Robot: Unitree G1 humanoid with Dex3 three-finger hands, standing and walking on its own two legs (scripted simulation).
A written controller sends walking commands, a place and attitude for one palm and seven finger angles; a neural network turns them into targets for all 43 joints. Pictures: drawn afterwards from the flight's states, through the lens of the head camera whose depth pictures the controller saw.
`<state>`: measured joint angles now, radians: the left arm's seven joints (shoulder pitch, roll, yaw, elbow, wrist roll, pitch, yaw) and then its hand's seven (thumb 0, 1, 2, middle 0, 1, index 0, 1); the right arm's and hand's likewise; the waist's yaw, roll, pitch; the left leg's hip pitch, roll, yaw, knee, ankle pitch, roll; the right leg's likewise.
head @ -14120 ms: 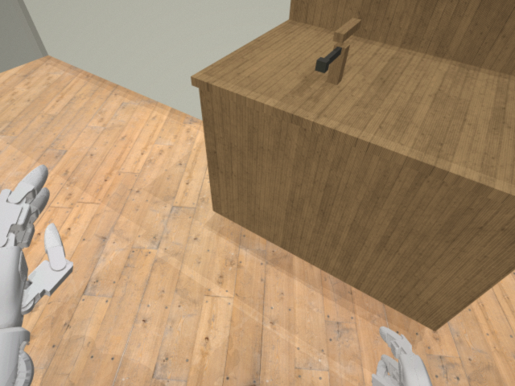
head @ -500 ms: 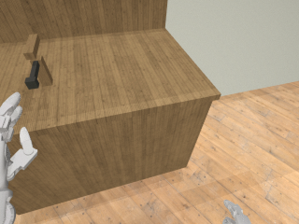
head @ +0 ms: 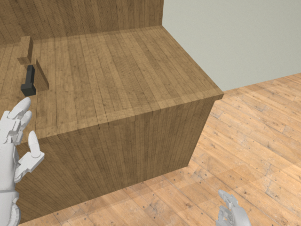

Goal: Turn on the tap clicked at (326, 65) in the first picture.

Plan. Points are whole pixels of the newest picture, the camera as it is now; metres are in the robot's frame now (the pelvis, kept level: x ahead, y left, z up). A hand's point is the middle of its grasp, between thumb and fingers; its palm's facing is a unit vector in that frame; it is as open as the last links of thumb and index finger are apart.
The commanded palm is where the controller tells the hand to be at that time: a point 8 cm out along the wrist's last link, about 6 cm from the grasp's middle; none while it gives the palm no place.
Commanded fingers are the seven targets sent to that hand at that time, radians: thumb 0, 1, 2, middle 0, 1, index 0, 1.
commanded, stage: shuffle to correct the standing spot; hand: left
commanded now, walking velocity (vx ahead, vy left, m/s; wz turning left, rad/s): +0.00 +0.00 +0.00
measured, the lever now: (28, 89) +0.44 +0.40 +0.11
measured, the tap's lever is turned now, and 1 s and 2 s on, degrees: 0 0 0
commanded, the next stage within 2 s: come to a stop and stand still in 1.34 s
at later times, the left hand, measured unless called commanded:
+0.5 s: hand (26, 131) +0.26 +0.29 +0.16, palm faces +0.45 -0.82 -0.36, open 7.4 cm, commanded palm +0.20 +0.31 +0.18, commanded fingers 0.00 0.90 0.90 -0.20 -0.30 -0.20 -0.30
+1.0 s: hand (26, 118) +0.28 +0.29 +0.17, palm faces +0.42 -0.83 -0.37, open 7.4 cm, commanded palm +0.22 +0.33 +0.18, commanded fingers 0.00 0.90 0.90 -0.20 -0.30 -0.20 -0.30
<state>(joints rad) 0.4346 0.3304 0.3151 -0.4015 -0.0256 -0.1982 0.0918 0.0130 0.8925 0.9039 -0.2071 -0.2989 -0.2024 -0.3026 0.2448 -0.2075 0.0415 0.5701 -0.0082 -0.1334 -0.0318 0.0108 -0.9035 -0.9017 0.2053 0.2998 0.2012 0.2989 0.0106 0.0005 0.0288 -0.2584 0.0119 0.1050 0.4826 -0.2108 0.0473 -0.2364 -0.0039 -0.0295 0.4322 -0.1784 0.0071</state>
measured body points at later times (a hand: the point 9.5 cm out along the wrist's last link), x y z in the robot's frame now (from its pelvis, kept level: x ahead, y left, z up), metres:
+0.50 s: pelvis +0.05 +0.03 -0.01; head +0.07 +0.04 +0.44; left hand +0.23 +0.33 +0.18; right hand +0.25 -0.18 -0.08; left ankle +0.04 +0.08 -0.74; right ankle +0.04 -0.13 -0.74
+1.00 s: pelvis +0.06 +0.05 -0.01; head +0.08 +0.05 +0.44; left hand +0.25 +0.33 +0.19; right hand +0.23 -0.18 -0.09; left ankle +0.03 +0.08 -0.74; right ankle +0.09 -0.06 -0.70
